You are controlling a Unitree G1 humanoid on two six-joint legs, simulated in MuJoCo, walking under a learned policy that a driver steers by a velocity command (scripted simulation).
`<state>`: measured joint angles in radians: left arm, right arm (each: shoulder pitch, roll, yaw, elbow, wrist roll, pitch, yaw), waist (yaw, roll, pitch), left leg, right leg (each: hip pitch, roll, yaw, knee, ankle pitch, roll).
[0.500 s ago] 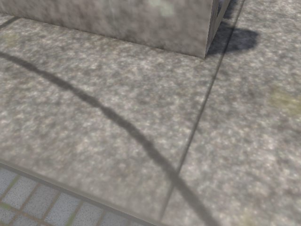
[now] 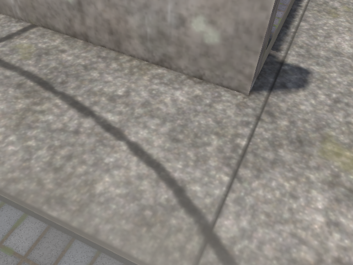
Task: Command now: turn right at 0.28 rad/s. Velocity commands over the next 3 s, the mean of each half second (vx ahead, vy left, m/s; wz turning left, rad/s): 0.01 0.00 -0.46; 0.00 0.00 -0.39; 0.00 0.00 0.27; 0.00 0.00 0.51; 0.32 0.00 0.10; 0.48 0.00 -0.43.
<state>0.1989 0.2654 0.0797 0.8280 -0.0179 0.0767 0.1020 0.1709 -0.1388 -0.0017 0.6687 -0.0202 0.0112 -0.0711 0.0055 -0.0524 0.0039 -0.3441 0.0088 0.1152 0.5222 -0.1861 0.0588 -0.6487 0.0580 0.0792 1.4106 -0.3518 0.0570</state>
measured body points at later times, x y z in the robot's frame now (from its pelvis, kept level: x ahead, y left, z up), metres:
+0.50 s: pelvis -0.01 -0.05 +0.00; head +0.02 -0.08 +0.45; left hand +0.17 +0.19 -0.09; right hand +0.11 -0.34 -0.10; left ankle +0.06 +0.09 -0.66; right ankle +0.00 -0.14 -0.73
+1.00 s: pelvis +0.03 -0.05 +0.00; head +0.05 -0.07 +0.45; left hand +0.30 +0.07 -0.10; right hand +0.03 -0.33 -0.11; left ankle +0.11 +0.05 -0.73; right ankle +0.00 -0.17 -0.73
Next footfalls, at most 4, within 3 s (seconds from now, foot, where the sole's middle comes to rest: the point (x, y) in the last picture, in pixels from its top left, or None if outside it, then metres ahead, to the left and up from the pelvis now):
0.26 right None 0.04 -0.14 -0.77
0.68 left None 0.14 0.03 -0.77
1.00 right None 0.04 -0.19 -0.77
1.46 left None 0.15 0.03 -0.77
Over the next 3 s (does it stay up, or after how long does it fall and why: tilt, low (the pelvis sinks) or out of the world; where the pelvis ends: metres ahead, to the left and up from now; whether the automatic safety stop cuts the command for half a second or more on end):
stays up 0.57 -0.07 -0.02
